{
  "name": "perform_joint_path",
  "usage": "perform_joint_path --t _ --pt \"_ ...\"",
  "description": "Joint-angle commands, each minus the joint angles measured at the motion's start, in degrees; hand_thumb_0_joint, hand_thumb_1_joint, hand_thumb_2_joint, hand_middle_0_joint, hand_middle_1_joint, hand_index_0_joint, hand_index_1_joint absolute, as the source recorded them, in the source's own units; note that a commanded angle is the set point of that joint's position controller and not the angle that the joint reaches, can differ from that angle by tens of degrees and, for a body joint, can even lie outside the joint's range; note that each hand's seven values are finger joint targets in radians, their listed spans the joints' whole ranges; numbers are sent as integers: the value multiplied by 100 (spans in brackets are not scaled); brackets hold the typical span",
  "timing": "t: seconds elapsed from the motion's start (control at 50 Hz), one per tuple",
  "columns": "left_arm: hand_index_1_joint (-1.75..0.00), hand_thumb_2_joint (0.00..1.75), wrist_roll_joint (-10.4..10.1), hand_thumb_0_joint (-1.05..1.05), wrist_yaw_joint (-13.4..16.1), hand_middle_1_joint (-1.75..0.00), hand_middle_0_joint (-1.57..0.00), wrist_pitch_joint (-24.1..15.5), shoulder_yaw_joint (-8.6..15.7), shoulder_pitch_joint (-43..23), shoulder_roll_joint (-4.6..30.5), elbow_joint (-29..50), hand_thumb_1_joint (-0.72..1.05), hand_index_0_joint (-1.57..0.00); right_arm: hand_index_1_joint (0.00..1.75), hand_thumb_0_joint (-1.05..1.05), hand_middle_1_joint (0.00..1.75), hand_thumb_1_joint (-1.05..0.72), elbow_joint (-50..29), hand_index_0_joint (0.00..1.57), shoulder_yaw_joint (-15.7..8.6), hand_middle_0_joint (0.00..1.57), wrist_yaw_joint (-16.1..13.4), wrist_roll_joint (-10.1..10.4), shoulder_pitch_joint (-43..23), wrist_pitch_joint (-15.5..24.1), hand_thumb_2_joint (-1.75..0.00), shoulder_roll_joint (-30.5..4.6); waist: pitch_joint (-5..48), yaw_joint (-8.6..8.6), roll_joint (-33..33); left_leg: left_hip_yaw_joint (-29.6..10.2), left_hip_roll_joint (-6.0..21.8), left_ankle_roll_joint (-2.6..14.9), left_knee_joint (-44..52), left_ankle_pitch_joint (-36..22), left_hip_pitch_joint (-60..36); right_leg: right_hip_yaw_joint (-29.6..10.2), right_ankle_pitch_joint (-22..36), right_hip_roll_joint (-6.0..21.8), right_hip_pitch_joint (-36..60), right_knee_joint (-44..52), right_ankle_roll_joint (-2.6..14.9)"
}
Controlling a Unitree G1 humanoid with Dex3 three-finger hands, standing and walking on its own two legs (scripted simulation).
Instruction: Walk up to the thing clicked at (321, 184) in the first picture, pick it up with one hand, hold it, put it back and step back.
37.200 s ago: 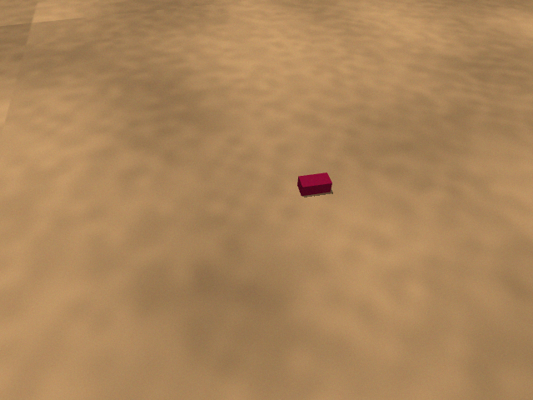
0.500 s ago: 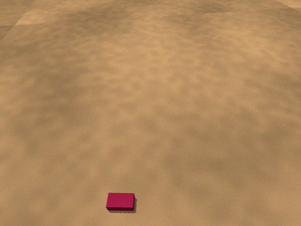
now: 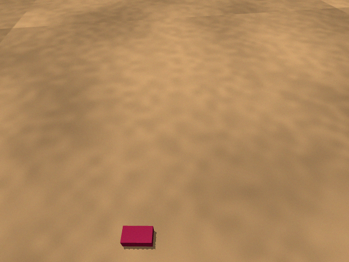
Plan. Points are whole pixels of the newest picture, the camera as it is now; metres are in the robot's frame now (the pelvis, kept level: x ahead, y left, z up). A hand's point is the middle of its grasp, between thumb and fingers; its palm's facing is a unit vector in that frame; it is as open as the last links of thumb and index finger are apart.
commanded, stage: stand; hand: left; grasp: from above
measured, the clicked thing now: (137, 236) +0.42 +0.21 -0.75
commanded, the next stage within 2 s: step back in 0.52 s
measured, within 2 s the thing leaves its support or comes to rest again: neither
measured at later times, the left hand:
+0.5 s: hand out of the picture +0.07 +0.24 -0.16, palm faces +0.00 -0.94 -0.34, open 7.4 cm
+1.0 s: hand out of the picture +0.08 +0.31 -0.18, palm faces -0.06 -0.94 -0.34, open 7.4 cm
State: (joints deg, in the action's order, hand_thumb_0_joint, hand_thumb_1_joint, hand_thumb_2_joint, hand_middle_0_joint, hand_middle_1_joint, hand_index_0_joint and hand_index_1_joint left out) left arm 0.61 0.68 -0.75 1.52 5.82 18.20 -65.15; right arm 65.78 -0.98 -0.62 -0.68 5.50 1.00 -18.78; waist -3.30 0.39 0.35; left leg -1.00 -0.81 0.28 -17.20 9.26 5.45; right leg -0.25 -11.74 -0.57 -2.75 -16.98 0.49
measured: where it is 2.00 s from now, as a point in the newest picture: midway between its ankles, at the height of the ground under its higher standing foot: outside the picture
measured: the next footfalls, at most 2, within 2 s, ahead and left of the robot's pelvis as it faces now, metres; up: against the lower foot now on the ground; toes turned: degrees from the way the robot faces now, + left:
left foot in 0.84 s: -0.02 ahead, +0.14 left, +0.00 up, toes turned -2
right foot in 1.30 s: -0.11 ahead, -0.07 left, +0.00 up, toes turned -1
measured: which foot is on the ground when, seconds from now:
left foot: down 0.00-0.66, up 0.68-0.82, down 0.84-1.00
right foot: down 0.00-0.86, up 0.88-1.00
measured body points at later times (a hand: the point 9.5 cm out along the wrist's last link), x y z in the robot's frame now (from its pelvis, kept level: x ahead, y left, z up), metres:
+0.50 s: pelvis +0.00 +0.00 +0.00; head +0.01 -0.01 +0.45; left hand +0.07 +0.29 -0.13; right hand +0.07 -0.30 -0.14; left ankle +0.00 +0.12 -0.75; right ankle -0.03 -0.11 -0.75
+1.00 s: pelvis -0.07 +0.06 -0.01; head +0.01 +0.09 +0.43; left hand +0.08 +0.36 -0.16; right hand -0.02 -0.26 -0.12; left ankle -0.06 +0.14 -0.75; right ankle -0.08 -0.09 -0.68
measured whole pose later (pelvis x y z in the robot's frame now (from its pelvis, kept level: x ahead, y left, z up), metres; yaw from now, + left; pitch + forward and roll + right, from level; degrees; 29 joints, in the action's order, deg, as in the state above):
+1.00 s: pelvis -0.07 +0.06 -0.01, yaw +0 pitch -1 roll -2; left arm 0.2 1.5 3.6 3.4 1.4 23.0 -50.9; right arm 55.0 -2.6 -0.5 -1.4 8.2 -1.1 -19.9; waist -12.1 2.2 -3.2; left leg -1.1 -1.8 3.3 -31.2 16.0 14.2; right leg -9.2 -30.8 -6.7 -25.6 -60.1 1.0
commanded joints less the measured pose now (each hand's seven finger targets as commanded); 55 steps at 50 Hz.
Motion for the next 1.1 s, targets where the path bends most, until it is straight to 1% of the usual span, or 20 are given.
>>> perform_joint_path --t 0.0,0.28,0.48,0.5,0.6,0.62,0.66,0.68,0.72,0.76,0.78,0.8,0.82,0.84,0.86,0.88,0.9,0.94,0.98,1.08 --pt "-30 90 -3 0 81 -30 -20 -107 209 -233 1165 347 90 -20 30 0 30 -90 -299 20 -185 20 -82 -14 -177 102 -90 -1154 581 -23 26 -544 797 132 73 -1370 -324 -544 1378 792 -50 133 66" --pt "-30 90 -4 0 57 -30 -20 -113 187 -195 1222 310 90 -20 30 0 30 -90 -323 20 -147 20 -49 -3 -172 87 -90 -1142 327 -4 -63 -582 765 102 232 -853 -143 -568 820 752 -182 262 70" --pt "-30 90 -13 0 51 -30 -20 -122 158 -137 1246 360 90 -20 30 0 30 -90 -329 20 -140 20 -54 -3 -120 95 -90 -1195 430 -14 -17 -558 793 117 174 -1010 -220 -574 1062 776 -154 222 91" --pt "-30 90 -84 0 80 -30 -20 -58 416 -65 1688 435 90 -20 30 0 30 -90 -448 20 -243 20 -26 18 -402 -10 -90 -1490 -288 -34 -160 -564 684 200 -448 -1585 272 -669 1877 698 -748 -160 124" --pt "-30 90 -80 0 109 -30 -20 4 507 -79 1739 885 90 -20 30 0 30 -90 -712 20 -279 20 -8 96 -62 -134 -90 -1281 503 35 -461 -140 184 111 -1690 -965 454 -1094 2705 1283 -485 -334 813" --pt "-30 90 -57 0 113 -30 -20 27 531 -165 1810 985 90 -20 30 0 30 -90 -772 20 -300 20 0 88 -43 -173 -90 -1280 522 17 -635 -64 16 68 -2043 -409 576 -1290 2766 1500 -562 -329 1009" --pt "-30 90 20 0 132 -30 -20 56 544 -370 1852 1242 90 -20 30 0 30 -90 -855 20 -355 20 10 41 151 -259 -90 -1294 523 20 -969 -148 -193 111 -3027 1764 823 -1644 2799 2008 -844 -341 1435" --pt "-30 90 72 0 127 -30 -20 68 550 -428 1860 1345 90 -20 30 0 30 -90 -932 20 -383 20 26 17 265 -295 -90 -1305 484 55 -993 -267 -159 149 -3336 2170 901 -1613 2755 2100 -1009 -416 1533" --pt "-30 90 110 0 124 -30 -20 93 546 -668 1831 1551 90 -20 30 0 30 -90 -1031 20 -422 20 68 58 469 -295 -90 -1363 559 182 -1063 -379 -22 220 -3115 2036 928 -1364 2738 1946 -975 -710 1350" --pt "-30 90 96 0 115 -30 -20 135 476 -614 1683 1627 90 -20 30 0 30 -90 -1087 20 -423 20 58 63 465 -219 -90 -1313 623 141 -863 -136 -34 166 -2037 1133 883 -1012 2658 1473 -685 -1199 966" --pt "-30 90 53 0 102 -30 -20 183 465 -528 1620 1632 90 -20 30 0 30 -90 -1117 20 -418 20 41 32 459 -166 -90 -1285 616 141 -554 -98 62 150 -1145 54 830 -787 2362 1177 -537 -1486 698" --pt "-30 90 6 0 80 -30 -20 221 457 -512 1585 1739 90 -20 30 0 30 -90 -1175 20 -466 20 19 -33 440 -132 -90 -1456 678 141 31 -540 456 267 -698 -1694 510 -500 1835 711 -750 -2044 391" --pt "-30 90 -47 0 77 -30 -20 244 427 -554 1415 1845 90 -20 30 0 30 -90 -1213 20 -561 20 -8 -85 507 -112 -90 -1730 785 155 697 -1262 1026 530 -603 -3055 21 -217 967 70 -1304 -2801 178" --pt "-30 90 -53 0 104 -30 -20 289 410 -539 1233 1861 90 -20 30 0 30 -90 -1198 20 -606 20 -25 -132 656 -97 -90 -1870 666 201 1080 -1947 1577 952 -554 -4006 -674 -372 -1881 -564 -2385 -3417 134" --pt "-30 90 4 0 142 -30 -20 345 399 -308 1263 1837 90 -20 30 0 30 -90 -1221 20 -609 20 -55 -108 744 -92 -90 -1927 679 165 571 -1804 1801 1220 -787 -4316 -426 -805 -2459 -538 -2304 -4115 116" --pt "-30 90 10 0 175 -30 -20 341 368 -257 1226 1859 90 -20 30 0 30 -90 -1355 20 -636 20 -72 -97 632 -96 -90 -2071 712 275 908 -2219 2062 1346 -611 -4173 -190 -984 -2672 -601 -2365 -4384 98" --pt "-30 90 33 0 190 -30 -20 361 409 -376 1309 1825 90 -20 30 0 30 -90 -1423 20 -640 20 -92 -97 427 -112 -90 -2024 589 255 834 -2104 1964 1188 -433 -3626 112 -1218 -2514 -583 -2281 -4661 120" --pt "-30 90 -44 0 160 -30 -20 383 438 -1 1410 1721 90 -20 30 0 30 -90 -1568 20 -557 20 -157 -118 -51 -91 -90 -1744 589 -80 754 -1277 1387 914 -757 -3511 -190 -1227 -1839 -545 -2584 -4952 85" --pt "-30 90 -14 0 130 -30 -20 375 477 177 1436 1748 90 -20 30 0 30 -90 -1674 20 -505 20 -185 -56 16 -80 -90 -1563 721 -115 674 -1049 1207 801 -915 -3378 -536 -1066 -1483 -556 -2641 -4971 26" --pt "-30 90 36 0 107 -30 -20 312 514 -32 1386 1982 90 -20 30 0 30 -90 -1733 20 -581 20 -201 -24 508 -107 -90 -1621 584 228 525 -1195 1442 1231 -1013 -3083 -718 -870 -1638 -407 -2508 -3953 -192"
